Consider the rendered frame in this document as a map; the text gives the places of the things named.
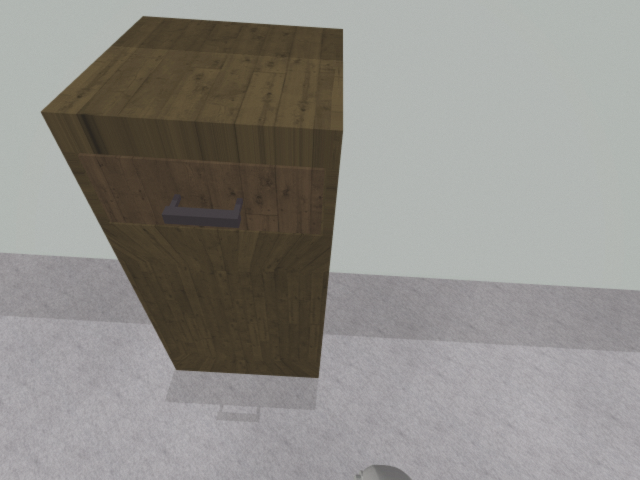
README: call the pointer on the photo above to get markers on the cabinet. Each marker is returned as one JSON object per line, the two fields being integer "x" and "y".
{"x": 220, "y": 300}

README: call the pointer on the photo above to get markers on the drawer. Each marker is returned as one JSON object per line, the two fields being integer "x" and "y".
{"x": 276, "y": 198}

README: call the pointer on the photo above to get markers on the handle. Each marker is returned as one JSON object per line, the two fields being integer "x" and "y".
{"x": 200, "y": 216}

